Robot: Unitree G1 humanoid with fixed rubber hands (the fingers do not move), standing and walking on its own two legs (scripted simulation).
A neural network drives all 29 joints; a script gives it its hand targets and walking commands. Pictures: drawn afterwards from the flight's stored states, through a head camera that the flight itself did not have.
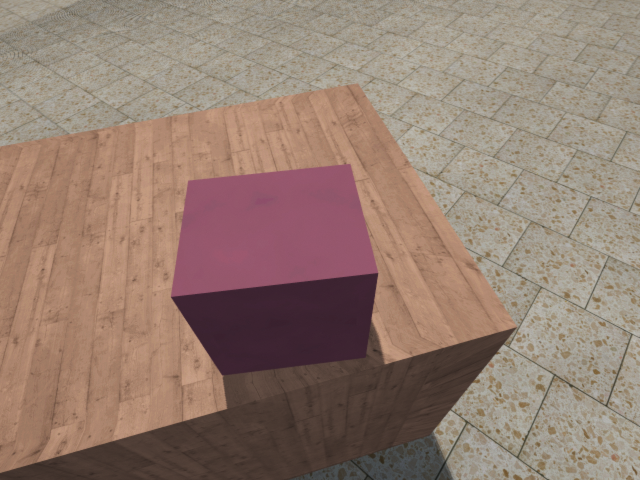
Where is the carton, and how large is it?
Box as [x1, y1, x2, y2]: [171, 164, 377, 375]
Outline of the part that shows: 350,164 188,181 171,297 222,375 365,357 377,278 377,270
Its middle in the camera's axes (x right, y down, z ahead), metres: -0.05 +0.04 +0.52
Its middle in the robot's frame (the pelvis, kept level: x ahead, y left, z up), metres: +0.39 +0.07 +0.04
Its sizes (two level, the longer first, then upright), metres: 0.207 0.171 0.217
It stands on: a pedestal, 0.70 m high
